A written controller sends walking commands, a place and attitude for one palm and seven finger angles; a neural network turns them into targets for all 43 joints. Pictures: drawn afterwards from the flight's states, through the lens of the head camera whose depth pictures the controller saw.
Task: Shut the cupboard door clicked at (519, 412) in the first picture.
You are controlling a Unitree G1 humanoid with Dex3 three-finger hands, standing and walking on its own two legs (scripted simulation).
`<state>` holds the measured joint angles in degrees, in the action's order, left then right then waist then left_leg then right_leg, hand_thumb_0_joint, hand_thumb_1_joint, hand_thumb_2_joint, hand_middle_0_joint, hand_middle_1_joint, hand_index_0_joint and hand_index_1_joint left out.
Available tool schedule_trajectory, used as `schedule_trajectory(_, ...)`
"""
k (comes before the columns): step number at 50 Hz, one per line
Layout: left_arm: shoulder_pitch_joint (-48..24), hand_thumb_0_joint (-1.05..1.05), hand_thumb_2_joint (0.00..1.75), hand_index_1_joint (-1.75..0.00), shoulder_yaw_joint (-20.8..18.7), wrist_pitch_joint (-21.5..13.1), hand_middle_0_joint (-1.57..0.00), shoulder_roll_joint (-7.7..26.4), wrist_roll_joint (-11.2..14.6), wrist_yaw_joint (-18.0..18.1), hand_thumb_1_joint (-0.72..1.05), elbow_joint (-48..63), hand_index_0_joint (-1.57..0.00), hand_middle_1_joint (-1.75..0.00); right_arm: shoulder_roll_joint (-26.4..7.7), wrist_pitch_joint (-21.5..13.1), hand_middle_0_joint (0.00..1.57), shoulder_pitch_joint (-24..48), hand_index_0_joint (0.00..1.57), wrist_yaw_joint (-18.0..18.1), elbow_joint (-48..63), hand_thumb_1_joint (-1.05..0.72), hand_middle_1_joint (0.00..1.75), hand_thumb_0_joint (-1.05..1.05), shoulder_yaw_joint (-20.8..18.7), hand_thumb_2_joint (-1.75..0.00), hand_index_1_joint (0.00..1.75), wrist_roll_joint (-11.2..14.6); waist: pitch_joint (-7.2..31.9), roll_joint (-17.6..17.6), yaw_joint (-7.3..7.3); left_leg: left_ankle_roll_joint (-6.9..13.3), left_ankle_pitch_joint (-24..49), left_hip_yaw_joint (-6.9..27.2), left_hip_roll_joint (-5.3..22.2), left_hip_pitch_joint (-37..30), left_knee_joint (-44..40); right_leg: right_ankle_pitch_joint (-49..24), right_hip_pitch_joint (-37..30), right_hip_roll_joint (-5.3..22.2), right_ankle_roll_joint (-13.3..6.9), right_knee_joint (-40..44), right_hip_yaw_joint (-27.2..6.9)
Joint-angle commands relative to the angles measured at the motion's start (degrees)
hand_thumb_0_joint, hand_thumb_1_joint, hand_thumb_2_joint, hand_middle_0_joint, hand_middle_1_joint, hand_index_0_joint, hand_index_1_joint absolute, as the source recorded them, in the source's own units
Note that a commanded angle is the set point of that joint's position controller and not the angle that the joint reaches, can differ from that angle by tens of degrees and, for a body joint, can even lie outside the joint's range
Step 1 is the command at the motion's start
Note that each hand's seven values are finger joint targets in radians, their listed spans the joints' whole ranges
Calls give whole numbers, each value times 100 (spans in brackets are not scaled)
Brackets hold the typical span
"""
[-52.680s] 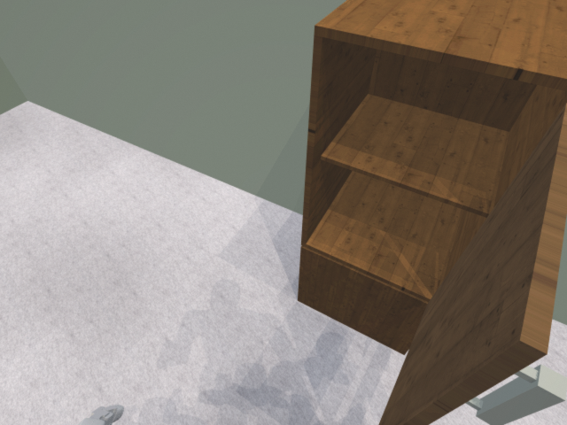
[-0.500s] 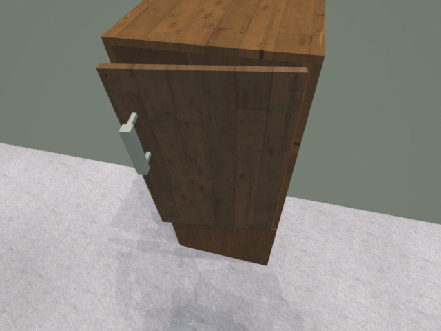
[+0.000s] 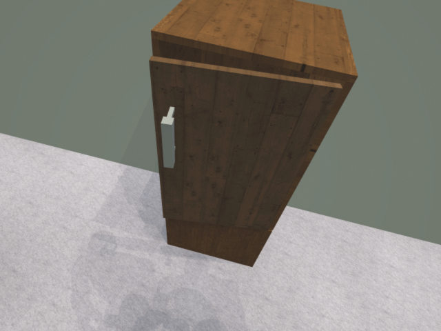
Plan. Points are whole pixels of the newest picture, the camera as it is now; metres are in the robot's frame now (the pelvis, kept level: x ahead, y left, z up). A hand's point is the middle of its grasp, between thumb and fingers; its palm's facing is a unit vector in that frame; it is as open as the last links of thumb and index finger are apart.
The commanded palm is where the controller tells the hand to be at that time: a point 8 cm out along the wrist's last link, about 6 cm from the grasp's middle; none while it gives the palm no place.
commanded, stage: come to a stop and stand still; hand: left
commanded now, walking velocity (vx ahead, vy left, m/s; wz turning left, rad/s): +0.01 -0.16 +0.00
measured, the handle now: (170, 138) +0.51 +0.15 +0.04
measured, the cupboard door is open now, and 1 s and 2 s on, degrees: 9 9 9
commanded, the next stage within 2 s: look again from close up in 0.10 s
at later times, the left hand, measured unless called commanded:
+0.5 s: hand out of the picture +0.07 +0.14 -0.19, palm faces -0.02 -0.97 -0.24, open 7.3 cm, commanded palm none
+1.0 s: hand out of the picture -0.05 +0.12 -0.19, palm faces +0.07 -0.98 -0.17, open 7.4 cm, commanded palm none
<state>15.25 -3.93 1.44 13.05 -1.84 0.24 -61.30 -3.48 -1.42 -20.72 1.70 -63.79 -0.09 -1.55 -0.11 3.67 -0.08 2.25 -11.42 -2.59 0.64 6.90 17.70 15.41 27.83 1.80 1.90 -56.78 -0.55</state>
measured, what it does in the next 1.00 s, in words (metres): steps on the spot: right foot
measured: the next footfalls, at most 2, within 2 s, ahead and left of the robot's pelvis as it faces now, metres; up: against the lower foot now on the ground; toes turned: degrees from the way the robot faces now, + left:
right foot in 0.26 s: +0.03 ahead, -0.18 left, +0.00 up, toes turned -4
left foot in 1.42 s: +0.15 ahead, +0.10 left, +0.00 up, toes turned +5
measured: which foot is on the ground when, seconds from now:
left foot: down 0.00-1.00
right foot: up 0.00-0.24, down 0.26-1.00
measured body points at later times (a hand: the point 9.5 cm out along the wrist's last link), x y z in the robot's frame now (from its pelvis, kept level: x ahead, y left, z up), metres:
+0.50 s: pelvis +0.01 -0.04 -0.02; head +0.00 -0.06 +0.43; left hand +0.07 +0.19 -0.17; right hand +0.01 -0.25 -0.19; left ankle -0.02 +0.09 -0.75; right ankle -0.01 -0.17 -0.75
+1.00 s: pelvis +0.00 -0.05 -0.02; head -0.01 -0.05 +0.43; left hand -0.05 +0.17 -0.18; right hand -0.03 -0.27 -0.18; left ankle -0.02 +0.09 -0.75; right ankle -0.01 -0.17 -0.75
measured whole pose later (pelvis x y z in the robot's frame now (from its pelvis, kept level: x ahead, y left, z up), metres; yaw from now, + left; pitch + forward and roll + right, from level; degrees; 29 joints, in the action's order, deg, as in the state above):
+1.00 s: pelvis +0.00 -0.05 -0.02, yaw -1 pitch -2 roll +0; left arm 22.6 -1.3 -0.1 7.5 -1.2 1.1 -63.1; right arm -8.9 0.2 -20.1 0.3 -64.0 -0.7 -1.3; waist -0.9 -0.3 1.0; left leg -0.5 -19.0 -1.6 2.5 10.9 32.0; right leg 17.8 12.9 2.4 -0.2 -32.4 3.0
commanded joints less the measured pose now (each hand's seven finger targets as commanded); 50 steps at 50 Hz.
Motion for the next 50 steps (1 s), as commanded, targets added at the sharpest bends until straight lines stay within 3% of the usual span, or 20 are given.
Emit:
schedule_trajectory(1, -223, 0, 90, -30, 20, -21, -20, 93, 17, 22, 90, 327, -20, -30, -1080, -123, 20, -781, 20, 199, 25, -90, 30, 0, -221, -90, 30, -11, -294, -945, -194, 550, 2534, 1146, 1649, -667, -345, 217, 912, 126, 69, -235, -155)
schedule_trajectory(4, -403, 0, 90, -30, 63, 8, -20, -64, 56, 31, 90, 424, -20, -30, -1087, -98, 20, -796, 20, 216, -53, -90, 30, 0, -242, -90, 30, -37, -191, -1130, -200, 688, 3042, 1018, 1645, -722, -168, 472, 624, 186, 74, 309, -26)
schedule_trajectory(9, -542, 0, 90, -30, 144, -65, -20, -243, 115, 58, 90, 387, -20, -30, -1063, -31, 20, -613, 20, 173, -124, -90, 30, 0, -264, -90, 30, -45, -100, -1570, -232, 612, 2739, 935, 1390, -201, 24, 668, -690, 9, -58, 1925, 337)
schedule_trajectory(10, 138, 0, 90, -30, 205, -151, -20, 60, 81, 224, 90, -143, -20, -30, -1522, -99, 20, 111, 20, 58, 74, -90, 30, 0, -308, -90, 30, 76, 249, -1935, 144, 309, 2586, 512, 1378, 600, 1045, -214, -1419, 385, -425, 1730, 36)
schedule_trajectory(11, 770, 0, 90, -30, 143, -276, -20, 314, 53, 165, 90, -124, -20, -30, -1373, -112, 20, 499, 20, -11, 416, -90, 30, 0, -224, -90, 30, 72, 214, -1296, 530, 71, 1874, 222, 765, 700, 1552, -1056, -1909, 264, -347, 3210, 241)
schedule_trajectory(12, 660, 0, 90, -30, 125, -345, -20, 384, 29, 147, 90, -1, -20, -30, -710, -128, 20, -21, 20, -11, 473, -90, 30, 0, -131, -90, 30, 66, 443, 35, 117, -195, 349, 165, 356, 1248, 1774, -2610, -2290, 796, -561, 3017, -503)
schedule_trajectory(13, 396, 0, 90, -30, 203, -398, -20, 354, 58, 195, 90, -9, -20, -30, -519, -79, 20, -266, 20, -6, 413, -90, 30, 0, -72, -90, 30, 36, 479, 792, 19, -297, -993, -15, 209, 1446, 2025, -3126, -2392, 1316, -795, 3177, -766)
schedule_trajectory(14, 199, 0, 90, -30, 270, -397, -20, 355, 54, 201, 90, 34, -20, -30, -517, -39, 20, -346, 20, -23, 403, -90, 30, 0, -85, -90, 30, 42, 425, 563, -92, -322, -1295, -48, 191, 1151, 1941, -3063, -2153, 1343, -916, 3184, -434)
schedule_trajectory(15, 60, 0, 90, -30, 281, -360, -20, 412, 36, 196, 90, 130, -20, -30, -489, -56, 20, -427, 20, -61, 418, -90, 30, 0, -96, -90, 30, 34, 145, -325, -209, -345, -706, -98, -3, 837, 1167, -2664, -1794, 1130, -746, 2837, -165)
schedule_trajectory(16, 52, 0, 90, -30, 242, -356, -20, 410, 65, 215, 90, 61, -20, -30, -552, -60, 20, -389, 20, -74, 306, -90, 30, 0, -114, -90, 30, 23, 295, -812, -181, -344, 751, 48, 73, 697, 867, -2962, -2017, 692, -496, 2284, -39)
schedule_trajectory(18, 143, 0, 90, -30, 281, -359, -20, 132, 135, 284, 90, 21, -20, -30, -1053, -87, 20, -442, 20, 10, 275, -90, 30, 0, -139, -90, 30, 81, 648, -643, -118, -145, 3443, 370, 649, 199, 1441, -2671, -2027, 389, -322, 2119, 274)
schedule_trajectory(19, 127, 0, 90, -30, 287, -340, -20, 118, 150, 278, 90, 24, -20, -30, -1111, -69, 20, -353, 20, 36, 290, -90, 30, 0, -151, -90, 30, 103, 492, -806, -76, -123, 3404, 331, 642, 132, 1344, -2230, -1930, 361, -294, 2220, 254)
schedule_trajectory(20, 95, 0, 90, -30, 299, -316, -20, 102, 159, 262, 90, 30, -20, -30, -1130, -16, 20, -214, 20, 50, 321, -90, 30, 0, -145, -90, 30, 91, 128, -510, -70, -121, 2441, 347, 653, 303, 1224, -1650, -1743, 334, -323, 2420, 218)
schedule_trajectory(23, 74, 0, 90, -30, 325, -287, -20, 128, 107, 237, 90, 24, -20, -30, -995, 28, 20, -60, 20, 32, 385, -90, 30, 0, -104, -90, 30, 64, -586, -258, -73, -162, 1179, 310, 475, 689, 977, -1681, -1452, 442, -365, 2739, 5)
schedule_trajectory(29, 86, 0, 90, -30, 316, -291, -20, 260, 100, 212, 90, 105, -20, -30, -1039, 86, 20, 130, 20, -35, 400, -90, 30, 0, -117, -90, 30, 61, -515, 95, -131, -170, 6, 225, 340, 416, 755, -585, -1256, 499, -368, 3243, -198)
schedule_trajectory(38, 368, 0, 90, -30, 298, -326, -20, 331, 111, 182, 90, 69, -20, -30, -1025, 90, 20, 176, 20, -60, 311, -90, 30, 0, -68, -90, 30, 81, -506, -186, -93, -209, -195, 175, 309, 375, 578, -58, -1270, 527, -409, 3698, -316)
schedule_trajectory(43, 693, 0, 90, -30, 175, -255, -20, 445, 77, 156, 90, 34, -20, -30, -939, 133, 20, 69, 20, -120, 246, -90, 30, 0, -87, -90, 30, 31, -740, 218, 41, -183, -1313, -111, 28, 892, 1123, 2237, -1142, 763, -618, 4201, -755)
schedule_trajectory(45, 746, 0, 90, -30, 109, -251, -20, 448, 73, 157, 90, 77, -20, -30, -861, 112, 20, -34, 20, -134, 239, -90, 30, 0, -100, -90, 30, 16, -779, 294, 9, -147, -1205, -174, 21, 882, 1334, 2477, -942, 895, -742, 4288, -911)
schedule_trajectory(48, 725, 0, 90, -30, 71, -254, -20, 341, 68, 143, 90, 142, -20, -30, -802, 53, 20, -312, 20, -140, 184, -90, 30, 0, -94, -90, 30, 16, -831, 24, -68, -82, -1237, -111, 33, 712, 1002, 2330, -723, 730, -743, 3856, -616)
schedule_trajectory(50, 656, 0, 90, -30, 103, -260, -20, 141, 60, 104, 90, 200, -20, -30, -935, -12, 20, -650, 20, -118, 78, -90, 30, 0, -122, -90, 30, 9, -876, -758, -164, 53, -1460, 437, 361, 562, 415, 1857, -535, 292, -608, 2977, -45)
